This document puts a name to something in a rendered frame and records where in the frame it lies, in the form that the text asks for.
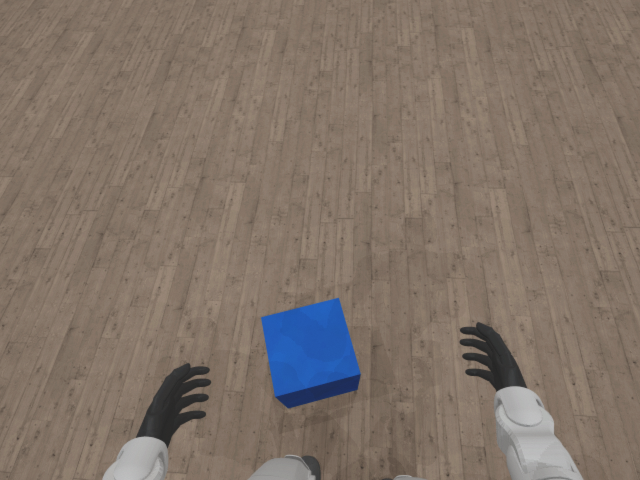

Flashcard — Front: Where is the right robot hand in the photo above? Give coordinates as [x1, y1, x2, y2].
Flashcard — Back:
[460, 322, 527, 392]

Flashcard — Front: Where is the left robot forearm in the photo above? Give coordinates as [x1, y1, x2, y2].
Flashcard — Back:
[102, 437, 168, 480]

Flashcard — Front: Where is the left robot shin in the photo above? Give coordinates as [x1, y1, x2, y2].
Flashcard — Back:
[284, 455, 310, 470]

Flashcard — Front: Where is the right robot forearm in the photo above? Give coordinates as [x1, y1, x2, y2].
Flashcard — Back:
[494, 386, 584, 480]

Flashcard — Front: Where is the left robot hand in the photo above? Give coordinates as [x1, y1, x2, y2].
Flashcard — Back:
[136, 363, 211, 448]

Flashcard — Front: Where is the left robot thigh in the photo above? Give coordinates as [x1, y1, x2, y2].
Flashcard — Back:
[247, 458, 315, 480]

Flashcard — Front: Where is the carton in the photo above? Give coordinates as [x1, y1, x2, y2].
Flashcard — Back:
[261, 298, 361, 408]

